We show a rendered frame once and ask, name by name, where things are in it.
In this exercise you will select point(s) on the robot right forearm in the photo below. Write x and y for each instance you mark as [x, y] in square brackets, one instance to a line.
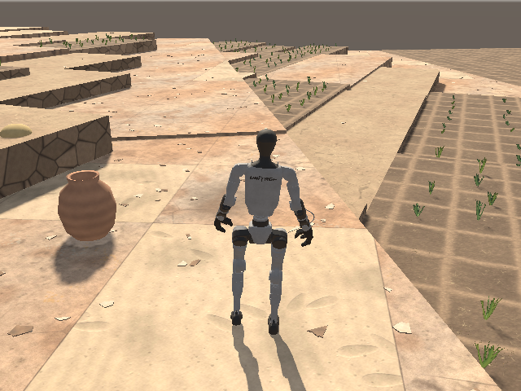
[302, 217]

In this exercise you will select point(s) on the left robot upper arm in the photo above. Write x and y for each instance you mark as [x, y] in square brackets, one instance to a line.
[233, 183]

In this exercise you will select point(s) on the right robot thigh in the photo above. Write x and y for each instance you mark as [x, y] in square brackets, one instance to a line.
[278, 249]

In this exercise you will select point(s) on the robot right hand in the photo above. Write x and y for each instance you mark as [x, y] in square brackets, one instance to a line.
[306, 234]

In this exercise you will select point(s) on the robot left forearm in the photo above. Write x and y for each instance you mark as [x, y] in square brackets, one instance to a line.
[223, 210]

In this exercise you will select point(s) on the humanoid robot torso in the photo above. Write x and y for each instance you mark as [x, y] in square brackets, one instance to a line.
[262, 191]

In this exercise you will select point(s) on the robot left hand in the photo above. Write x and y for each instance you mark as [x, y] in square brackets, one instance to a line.
[217, 224]

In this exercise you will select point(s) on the right robot upper arm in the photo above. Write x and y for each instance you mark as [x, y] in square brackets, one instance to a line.
[289, 174]

